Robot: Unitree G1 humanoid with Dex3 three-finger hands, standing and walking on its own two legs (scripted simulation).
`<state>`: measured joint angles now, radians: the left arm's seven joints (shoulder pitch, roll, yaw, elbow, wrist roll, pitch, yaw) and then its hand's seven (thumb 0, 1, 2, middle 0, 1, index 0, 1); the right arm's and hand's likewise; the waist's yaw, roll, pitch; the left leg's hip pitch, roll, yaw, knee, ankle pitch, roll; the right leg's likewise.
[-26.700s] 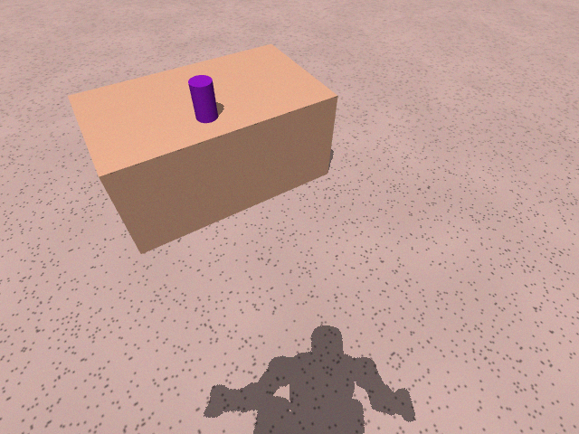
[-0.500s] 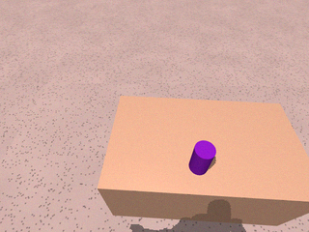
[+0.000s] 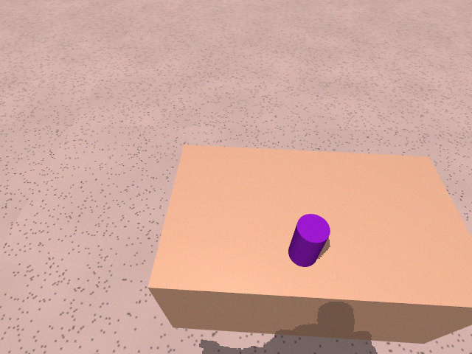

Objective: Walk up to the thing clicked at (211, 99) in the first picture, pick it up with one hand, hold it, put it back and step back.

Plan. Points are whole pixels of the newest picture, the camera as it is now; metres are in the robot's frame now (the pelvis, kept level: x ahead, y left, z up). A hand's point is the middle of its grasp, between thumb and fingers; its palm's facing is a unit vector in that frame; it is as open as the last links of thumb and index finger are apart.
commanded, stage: stand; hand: right
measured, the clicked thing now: (307, 241) +0.44 -0.19 -0.26
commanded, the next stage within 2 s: step back in 0.52 s
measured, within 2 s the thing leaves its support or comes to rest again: neither
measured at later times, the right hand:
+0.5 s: hand out of the picture +0.06 -0.25 -0.16, palm faces -0.03 +0.94 -0.34, open 7.3 cm
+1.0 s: hand out of the picture -0.04 -0.21 -0.15, palm faces -0.01 +0.89 -0.45, open 7.3 cm
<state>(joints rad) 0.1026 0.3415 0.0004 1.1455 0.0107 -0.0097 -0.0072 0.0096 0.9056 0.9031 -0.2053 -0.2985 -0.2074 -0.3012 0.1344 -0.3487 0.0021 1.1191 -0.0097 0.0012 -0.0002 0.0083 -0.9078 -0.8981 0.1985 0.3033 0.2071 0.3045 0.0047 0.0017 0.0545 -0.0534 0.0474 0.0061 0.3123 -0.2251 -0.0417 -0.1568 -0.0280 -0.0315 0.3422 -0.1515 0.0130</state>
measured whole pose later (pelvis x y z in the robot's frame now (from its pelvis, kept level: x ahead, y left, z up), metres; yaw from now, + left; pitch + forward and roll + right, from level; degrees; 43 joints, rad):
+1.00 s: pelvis -0.09 +0.06 -0.01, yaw -2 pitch -1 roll -2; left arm 0.05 0.41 0.06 0.89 0.01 0.06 0.03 0.01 0.91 0.90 -0.20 -0.30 -0.21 -0.30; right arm 0.17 -0.34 -0.05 0.94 -0.03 0.04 -0.01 0.01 -0.91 -0.90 0.20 0.30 0.21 0.30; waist -0.01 -0.07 0.19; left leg -0.28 0.00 0.01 0.58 -0.29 0.05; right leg -0.51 0.14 0.17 1.18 -0.47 0.00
